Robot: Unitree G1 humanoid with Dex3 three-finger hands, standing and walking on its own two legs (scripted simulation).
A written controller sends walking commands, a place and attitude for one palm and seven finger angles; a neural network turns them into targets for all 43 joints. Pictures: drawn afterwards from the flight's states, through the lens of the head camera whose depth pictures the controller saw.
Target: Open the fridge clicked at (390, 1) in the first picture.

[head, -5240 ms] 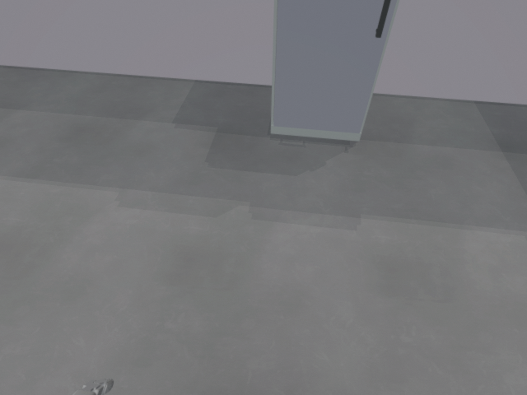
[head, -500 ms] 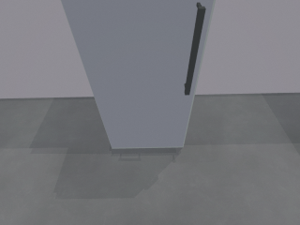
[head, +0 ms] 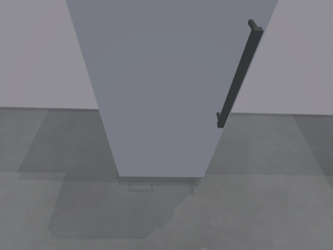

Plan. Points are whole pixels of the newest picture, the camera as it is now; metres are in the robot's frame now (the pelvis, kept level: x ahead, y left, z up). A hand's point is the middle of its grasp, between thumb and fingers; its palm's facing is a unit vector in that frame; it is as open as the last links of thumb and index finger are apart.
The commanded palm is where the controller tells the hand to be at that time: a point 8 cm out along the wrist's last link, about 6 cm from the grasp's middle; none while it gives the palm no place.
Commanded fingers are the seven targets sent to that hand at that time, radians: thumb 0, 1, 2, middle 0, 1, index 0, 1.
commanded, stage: take the last steps up to it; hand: right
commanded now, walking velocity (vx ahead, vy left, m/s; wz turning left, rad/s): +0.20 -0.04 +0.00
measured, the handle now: (233, 83) +0.59 -0.16 +0.07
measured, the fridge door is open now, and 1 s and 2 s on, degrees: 0 0 0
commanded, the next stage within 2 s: come to a stop and stand still in 0.12 s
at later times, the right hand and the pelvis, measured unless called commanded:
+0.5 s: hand out of the picture +0.13 -0.21 -0.18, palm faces +0.03 +0.98 -0.19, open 7.4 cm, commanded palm none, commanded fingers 0.00 -0.90 -0.90 0.20 0.30 0.20 0.30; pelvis +0.11 -0.03 +0.00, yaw +1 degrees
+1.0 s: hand out of the picture +0.12 -0.17 -0.15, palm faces +0.05 +0.96 -0.28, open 7.3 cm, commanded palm none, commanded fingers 0.00 -0.90 -0.90 0.20 0.30 0.20 0.30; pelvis +0.07 +0.02 +0.00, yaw +1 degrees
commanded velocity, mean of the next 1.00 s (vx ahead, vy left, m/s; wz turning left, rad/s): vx -0.02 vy -0.04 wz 0.00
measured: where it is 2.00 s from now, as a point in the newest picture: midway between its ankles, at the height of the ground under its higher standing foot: outside the picture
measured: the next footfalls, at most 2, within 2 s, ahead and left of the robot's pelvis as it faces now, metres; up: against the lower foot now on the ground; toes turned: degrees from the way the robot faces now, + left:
right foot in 0.20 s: +0.18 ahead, -0.13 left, +0.00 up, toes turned -8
left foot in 0.64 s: +0.16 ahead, +0.12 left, +0.00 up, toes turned +6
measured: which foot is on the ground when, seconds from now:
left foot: down 0.00-0.22, up 0.24-0.62, down 0.64-1.00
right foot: up 0.00-0.18, down 0.20-0.64, up 0.66-1.00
